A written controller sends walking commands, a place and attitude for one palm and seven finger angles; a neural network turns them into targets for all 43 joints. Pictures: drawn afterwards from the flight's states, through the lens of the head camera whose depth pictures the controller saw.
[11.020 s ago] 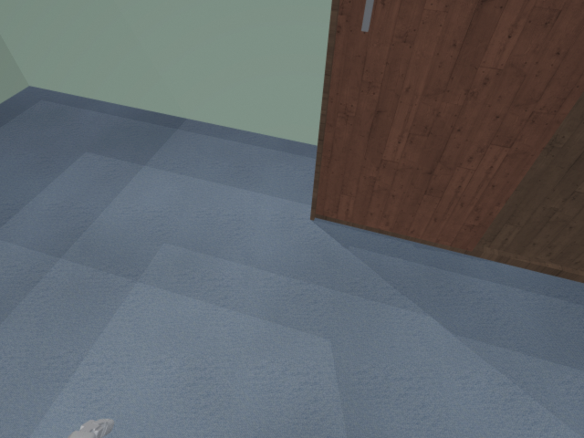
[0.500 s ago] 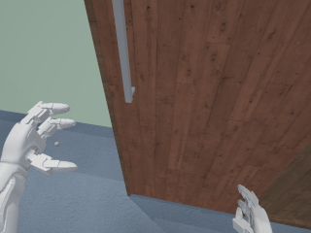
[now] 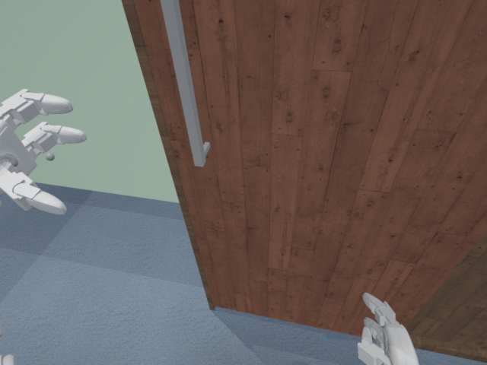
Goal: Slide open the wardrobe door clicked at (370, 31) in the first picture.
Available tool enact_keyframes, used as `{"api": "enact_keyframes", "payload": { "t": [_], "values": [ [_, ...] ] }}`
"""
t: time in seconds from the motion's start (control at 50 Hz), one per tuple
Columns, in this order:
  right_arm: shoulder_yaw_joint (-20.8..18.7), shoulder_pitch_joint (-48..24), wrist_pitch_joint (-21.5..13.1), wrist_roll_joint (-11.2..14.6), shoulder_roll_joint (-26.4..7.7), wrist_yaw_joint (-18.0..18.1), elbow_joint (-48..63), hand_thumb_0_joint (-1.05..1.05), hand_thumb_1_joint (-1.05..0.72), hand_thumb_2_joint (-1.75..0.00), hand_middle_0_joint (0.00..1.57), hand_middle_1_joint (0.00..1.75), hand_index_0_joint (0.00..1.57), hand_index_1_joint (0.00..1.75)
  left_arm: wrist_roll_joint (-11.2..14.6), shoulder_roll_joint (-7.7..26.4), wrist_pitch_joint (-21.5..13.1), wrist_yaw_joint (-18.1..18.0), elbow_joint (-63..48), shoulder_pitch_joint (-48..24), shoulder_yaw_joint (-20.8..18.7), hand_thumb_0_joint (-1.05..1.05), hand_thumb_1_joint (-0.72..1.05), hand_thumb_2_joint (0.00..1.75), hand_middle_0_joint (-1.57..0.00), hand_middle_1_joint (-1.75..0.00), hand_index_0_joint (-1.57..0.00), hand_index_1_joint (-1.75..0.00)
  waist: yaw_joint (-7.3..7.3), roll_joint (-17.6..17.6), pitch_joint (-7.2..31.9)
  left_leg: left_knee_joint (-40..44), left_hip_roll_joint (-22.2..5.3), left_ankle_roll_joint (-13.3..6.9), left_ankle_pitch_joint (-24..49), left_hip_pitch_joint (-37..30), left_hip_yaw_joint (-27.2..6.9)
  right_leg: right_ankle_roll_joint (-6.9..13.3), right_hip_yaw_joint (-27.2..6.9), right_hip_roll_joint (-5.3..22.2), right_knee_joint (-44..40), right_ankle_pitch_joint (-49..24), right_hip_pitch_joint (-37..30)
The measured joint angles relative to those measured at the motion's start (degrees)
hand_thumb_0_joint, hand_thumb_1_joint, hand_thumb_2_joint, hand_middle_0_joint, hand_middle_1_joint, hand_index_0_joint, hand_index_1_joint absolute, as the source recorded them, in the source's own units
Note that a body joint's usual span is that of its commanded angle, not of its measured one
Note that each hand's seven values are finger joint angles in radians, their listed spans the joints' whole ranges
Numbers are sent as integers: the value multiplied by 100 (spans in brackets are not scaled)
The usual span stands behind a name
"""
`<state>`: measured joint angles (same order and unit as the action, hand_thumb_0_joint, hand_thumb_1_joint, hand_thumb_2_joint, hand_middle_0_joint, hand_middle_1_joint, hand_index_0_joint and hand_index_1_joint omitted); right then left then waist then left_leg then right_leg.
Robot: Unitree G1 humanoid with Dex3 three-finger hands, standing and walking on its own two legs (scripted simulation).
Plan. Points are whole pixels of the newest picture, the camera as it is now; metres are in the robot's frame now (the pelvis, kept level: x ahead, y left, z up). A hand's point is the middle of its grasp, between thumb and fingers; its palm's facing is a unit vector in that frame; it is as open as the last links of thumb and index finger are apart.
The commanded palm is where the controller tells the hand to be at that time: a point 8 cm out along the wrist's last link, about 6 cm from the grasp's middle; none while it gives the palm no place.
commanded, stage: raise the hand with hooked fingers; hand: left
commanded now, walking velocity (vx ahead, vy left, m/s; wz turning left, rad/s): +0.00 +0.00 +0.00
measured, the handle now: (191, 87) +0.48 +0.15 +0.25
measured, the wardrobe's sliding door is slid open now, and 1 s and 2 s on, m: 0.00 0.00 0.00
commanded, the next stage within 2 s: move the hooked fingers beside the handle in 0.44 s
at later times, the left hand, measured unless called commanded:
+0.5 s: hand (63, 158) +0.29 +0.28 +0.24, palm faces +0.02 -0.99 -0.15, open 14.0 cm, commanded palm +0.25 +0.32 +0.26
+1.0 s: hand (85, 144) +0.33 +0.27 +0.23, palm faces +0.00 -1.00 -0.10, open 14.0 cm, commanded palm +0.30 +0.31 +0.25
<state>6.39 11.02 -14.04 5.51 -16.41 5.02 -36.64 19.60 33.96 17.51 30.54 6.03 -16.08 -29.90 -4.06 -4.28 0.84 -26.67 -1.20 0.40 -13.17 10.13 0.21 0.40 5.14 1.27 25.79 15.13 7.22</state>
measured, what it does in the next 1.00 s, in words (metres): stands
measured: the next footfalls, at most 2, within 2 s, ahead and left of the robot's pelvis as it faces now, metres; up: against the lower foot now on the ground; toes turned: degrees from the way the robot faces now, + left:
none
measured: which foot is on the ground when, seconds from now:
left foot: down 0.00-1.00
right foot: down 0.00-1.00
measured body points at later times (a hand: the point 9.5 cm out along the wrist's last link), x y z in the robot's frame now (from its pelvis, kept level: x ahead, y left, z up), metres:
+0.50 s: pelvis +0.01 +0.00 +0.00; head -0.01 -0.02 +0.45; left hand +0.29 +0.33 +0.25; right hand +0.22 -0.21 -0.06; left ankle +0.02 +0.13 -0.74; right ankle -0.01 -0.11 -0.74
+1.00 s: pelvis +0.02 +0.00 +0.00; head +0.00 -0.02 +0.45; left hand +0.33 +0.33 +0.24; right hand +0.21 -0.22 -0.07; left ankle +0.02 +0.13 -0.74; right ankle -0.01 -0.11 -0.74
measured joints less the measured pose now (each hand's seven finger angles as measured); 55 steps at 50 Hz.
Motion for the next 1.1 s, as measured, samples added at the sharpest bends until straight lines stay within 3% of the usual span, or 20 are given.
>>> {"api": "enact_keyframes", "payload": {
  "t": [0.1,0.22,0.38,0.66,1.1],
  "values": [
    [-79,24,74,41,-114,-75,62,2,-90,-89,21,30,20,30,49,71,127,126,169,10,-51,-1,-50,30,-30,-120,-30,-120,58,-15,68,-26,-4,-3,-33,65,56,-9,-58,2,71,38,109],
    [-162,32,85,12,-135,-63,131,2,-90,-89,20,30,20,30,43,-179,111,6,-268,309,-45,-1,-50,30,-30,-120,-30,-120,80,37,53,-68,-9,-11,-93,50,100,-13,-104,0,120,85,114],
    [-109,-8,55,6,-24,3,142,2,-90,-90,20,30,20,30,-34,-174,151,-146,-296,220,-63,-1,-50,30,-30,-120,-30,-120,29,83,31,-63,-3,-11,-117,10,84,-18,-89,4,92,100,56],
    [-14,-66,96,-5,63,-23,115,1,-90,-89,21,30,20,30,-22,-233,179,-77,-253,88,105,-1,-50,30,-30,-120,-30,-120,-24,29,61,-35,52,-41,-131,14,57,-53,-61,56,58,123,39],
    [-145,70,285,4,-34,35,115,1,-90,-89,21,30,20,30,-339,-173,50,-297,851,-685,297,-1,-50,30,-30,-120,-30,-120,185,118,64,-84,24,-32,-160,151,88,-40,-98,29,107,137,194]
  ]
}}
